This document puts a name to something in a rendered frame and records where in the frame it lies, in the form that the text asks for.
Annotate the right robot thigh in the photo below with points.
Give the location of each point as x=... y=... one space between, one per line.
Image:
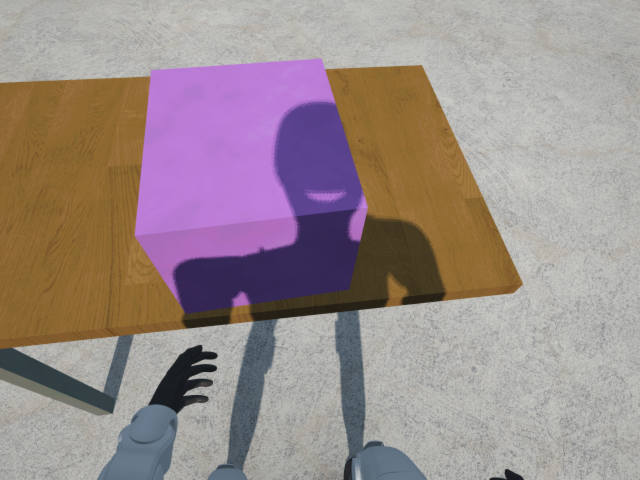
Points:
x=384 y=463

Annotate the carton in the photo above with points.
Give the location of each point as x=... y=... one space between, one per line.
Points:
x=248 y=189

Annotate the table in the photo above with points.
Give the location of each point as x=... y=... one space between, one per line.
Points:
x=72 y=269

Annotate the right robot shin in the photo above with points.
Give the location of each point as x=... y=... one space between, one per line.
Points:
x=372 y=443

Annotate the robot left hand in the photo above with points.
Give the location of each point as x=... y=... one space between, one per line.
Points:
x=175 y=383

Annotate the robot left forearm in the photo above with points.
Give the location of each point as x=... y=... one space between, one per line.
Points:
x=144 y=447

